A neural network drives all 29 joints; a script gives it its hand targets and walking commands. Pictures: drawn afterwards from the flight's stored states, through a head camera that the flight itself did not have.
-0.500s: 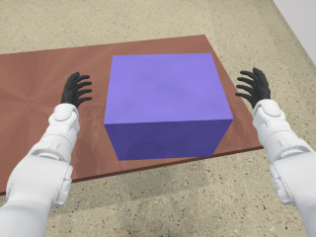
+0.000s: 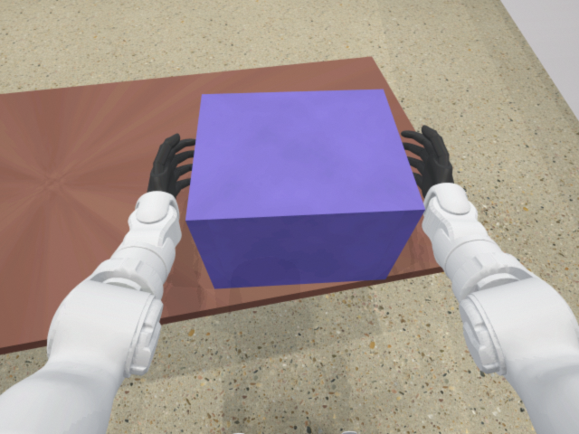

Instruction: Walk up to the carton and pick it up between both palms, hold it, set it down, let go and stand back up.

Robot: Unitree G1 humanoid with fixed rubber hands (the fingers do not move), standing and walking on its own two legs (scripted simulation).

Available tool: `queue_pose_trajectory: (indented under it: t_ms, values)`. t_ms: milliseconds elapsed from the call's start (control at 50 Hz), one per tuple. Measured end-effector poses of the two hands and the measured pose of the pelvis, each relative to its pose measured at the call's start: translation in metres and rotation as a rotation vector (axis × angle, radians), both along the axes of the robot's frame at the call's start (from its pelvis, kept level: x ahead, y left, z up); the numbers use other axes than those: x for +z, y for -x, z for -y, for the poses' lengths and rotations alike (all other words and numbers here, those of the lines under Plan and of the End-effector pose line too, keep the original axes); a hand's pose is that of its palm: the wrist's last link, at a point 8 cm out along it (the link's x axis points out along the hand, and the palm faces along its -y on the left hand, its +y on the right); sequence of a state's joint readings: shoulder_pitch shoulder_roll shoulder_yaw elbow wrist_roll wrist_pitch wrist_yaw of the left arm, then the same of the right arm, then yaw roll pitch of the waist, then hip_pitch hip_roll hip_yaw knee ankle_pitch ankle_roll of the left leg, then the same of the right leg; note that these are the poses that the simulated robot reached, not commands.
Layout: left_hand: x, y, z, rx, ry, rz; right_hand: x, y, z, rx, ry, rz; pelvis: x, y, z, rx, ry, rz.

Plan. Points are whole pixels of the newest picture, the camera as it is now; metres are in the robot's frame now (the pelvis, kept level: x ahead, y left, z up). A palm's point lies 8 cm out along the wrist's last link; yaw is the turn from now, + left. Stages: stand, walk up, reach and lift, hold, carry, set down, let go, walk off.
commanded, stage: reach and lift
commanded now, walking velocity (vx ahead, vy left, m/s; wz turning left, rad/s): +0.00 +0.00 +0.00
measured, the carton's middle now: (297, 190) +0.46 +0.00 +0.04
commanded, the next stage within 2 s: none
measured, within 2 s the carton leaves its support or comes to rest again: leaves its support in 1.42 s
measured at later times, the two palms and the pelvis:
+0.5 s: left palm (168, 191) +0.44 +0.19 +0.07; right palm (429, 177) +0.44 -0.19 +0.08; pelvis +0.00 +0.01 +0.00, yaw -1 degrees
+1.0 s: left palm (171, 190) +0.44 +0.18 +0.07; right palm (427, 181) +0.44 -0.18 +0.08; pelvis +0.01 +0.00 +0.01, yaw +0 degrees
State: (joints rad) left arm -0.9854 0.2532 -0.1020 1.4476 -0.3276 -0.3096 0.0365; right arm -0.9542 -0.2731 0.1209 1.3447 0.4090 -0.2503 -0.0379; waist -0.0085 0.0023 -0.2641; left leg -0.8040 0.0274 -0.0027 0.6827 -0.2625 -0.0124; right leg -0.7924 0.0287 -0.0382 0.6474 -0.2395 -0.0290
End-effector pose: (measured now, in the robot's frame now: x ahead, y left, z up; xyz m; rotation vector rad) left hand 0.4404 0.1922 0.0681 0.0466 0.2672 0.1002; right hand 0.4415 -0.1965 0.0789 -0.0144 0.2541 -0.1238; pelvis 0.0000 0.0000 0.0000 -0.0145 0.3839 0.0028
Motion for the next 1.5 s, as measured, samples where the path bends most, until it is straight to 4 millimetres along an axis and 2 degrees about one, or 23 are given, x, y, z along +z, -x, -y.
queue_pose_trajectory:
  t_ms: [260, 420, 1020, 1340, 1500]
  values:
    - [-0.001, 0.000, -0.001, 0.012, 0.004, -0.002, 0.008, -0.004, -0.003, -0.012, 0.003, 0.001, 0.002, -0.005, -0.005, -0.004, 0.007, 0.009]
    - [-0.001, 0.001, 0.006, 0.007, 0.013, 0.007, 0.005, -0.003, -0.008, -0.001, -0.002, 0.003, 0.003, -0.006, -0.005, -0.009, 0.009, 0.011]
    - [0.001, 0.001, 0.009, 0.028, 0.021, 0.016, 0.003, 0.001, -0.013, -0.006, -0.014, -0.003, 0.007, -0.005, -0.003, 0.004, 0.007, 0.017]
    - [0.002, 0.003, 0.008, 0.015, 0.030, 0.029, 0.005, 0.006, -0.014, -0.007, 0.008, 0.015, 0.016, -0.011, -0.006, 0.012, 0.006, 0.051]
    - [0.009, 0.013, 0.007, 0.014, 0.044, 0.083, 0.012, 0.018, -0.015, 0.003, 0.057, 0.095, 0.028, -0.018, -0.011, 0.024, 0.004, 0.116]
